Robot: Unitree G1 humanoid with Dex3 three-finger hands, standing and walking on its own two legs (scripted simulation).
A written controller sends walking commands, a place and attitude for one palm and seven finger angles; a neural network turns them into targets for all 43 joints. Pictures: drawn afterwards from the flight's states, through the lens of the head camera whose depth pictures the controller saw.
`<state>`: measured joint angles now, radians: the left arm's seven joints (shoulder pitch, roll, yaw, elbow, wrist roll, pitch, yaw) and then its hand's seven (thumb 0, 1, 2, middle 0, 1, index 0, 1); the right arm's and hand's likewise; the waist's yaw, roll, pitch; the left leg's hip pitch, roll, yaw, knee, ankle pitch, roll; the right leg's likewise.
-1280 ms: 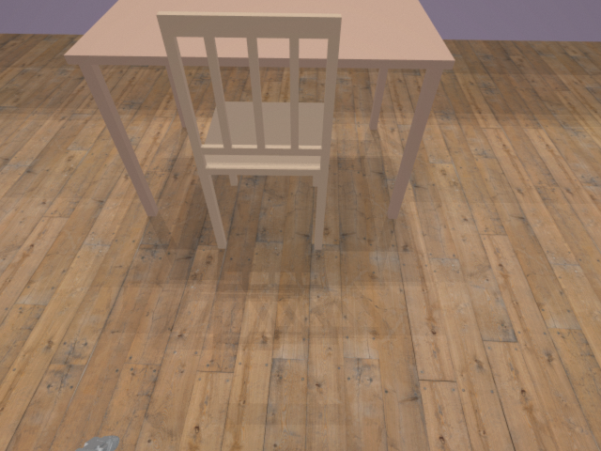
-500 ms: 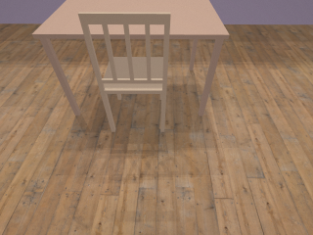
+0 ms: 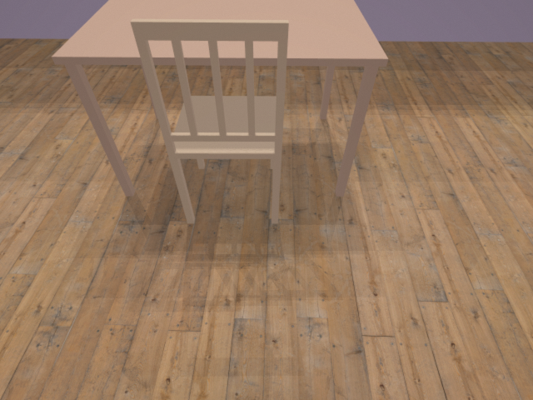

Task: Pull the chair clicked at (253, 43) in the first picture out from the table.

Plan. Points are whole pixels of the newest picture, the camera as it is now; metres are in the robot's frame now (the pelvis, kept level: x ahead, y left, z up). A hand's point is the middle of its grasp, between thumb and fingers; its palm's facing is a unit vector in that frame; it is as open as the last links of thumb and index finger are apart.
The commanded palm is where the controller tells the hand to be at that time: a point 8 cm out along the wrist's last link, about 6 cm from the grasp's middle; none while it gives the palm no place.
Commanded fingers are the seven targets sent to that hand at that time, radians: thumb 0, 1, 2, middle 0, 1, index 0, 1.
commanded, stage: look at it before walking up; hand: left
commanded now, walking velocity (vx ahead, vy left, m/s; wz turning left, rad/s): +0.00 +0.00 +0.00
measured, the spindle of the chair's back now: (218, 92) +1.03 +0.22 -0.08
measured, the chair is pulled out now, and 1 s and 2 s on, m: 0.00 0.00 0.00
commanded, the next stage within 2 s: walk to a spot facing it in 0.36 s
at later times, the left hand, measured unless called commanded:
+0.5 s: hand out of the picture +0.08 +0.25 -0.15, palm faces -0.02 -0.94 -0.34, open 7.4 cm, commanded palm none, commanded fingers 0.00 0.90 0.90 -0.20 -0.30 -0.20 -0.30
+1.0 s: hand (170, 388) +0.18 +0.19 -0.19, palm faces -0.09 -0.98 -0.18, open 7.3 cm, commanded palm none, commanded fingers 0.00 0.90 0.90 -0.20 -0.30 -0.20 -0.30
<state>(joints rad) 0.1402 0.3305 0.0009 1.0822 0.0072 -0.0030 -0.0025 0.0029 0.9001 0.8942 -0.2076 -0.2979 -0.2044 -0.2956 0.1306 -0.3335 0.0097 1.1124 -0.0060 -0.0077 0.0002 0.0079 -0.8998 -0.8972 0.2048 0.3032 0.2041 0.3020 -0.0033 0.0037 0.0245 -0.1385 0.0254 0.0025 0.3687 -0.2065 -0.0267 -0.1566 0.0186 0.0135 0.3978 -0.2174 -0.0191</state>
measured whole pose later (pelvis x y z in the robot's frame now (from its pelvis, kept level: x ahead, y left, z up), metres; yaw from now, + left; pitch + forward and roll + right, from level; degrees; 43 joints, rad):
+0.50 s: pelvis +0.01 +0.00 +0.00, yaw +0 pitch -1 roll +0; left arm 0.14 0.34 0.00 1.08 0.01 -0.01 0.00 0.00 0.90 0.89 -0.21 -0.30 -0.20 -0.30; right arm 0.12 -0.33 0.01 1.11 -0.01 -0.01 0.00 0.01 -0.90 -0.90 0.20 0.30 0.20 0.30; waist 0.00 0.00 0.03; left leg -0.12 0.02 0.01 0.35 -0.21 -0.02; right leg -0.14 0.01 0.02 0.38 -0.21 -0.01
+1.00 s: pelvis +0.13 +0.01 -0.01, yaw -5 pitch +0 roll +0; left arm 0.22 0.18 0.06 1.06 0.02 0.01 -0.03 0.02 0.93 0.89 -0.20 -0.30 -0.20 -0.30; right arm 0.51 -0.11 -0.01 1.20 -0.02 -0.06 -0.03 0.01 -0.90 -0.90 0.20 0.30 0.20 0.30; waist -0.04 0.00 0.10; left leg 0.08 0.05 0.12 0.33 -0.40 -0.02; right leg -0.50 -0.06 -0.12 0.76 -0.30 -0.04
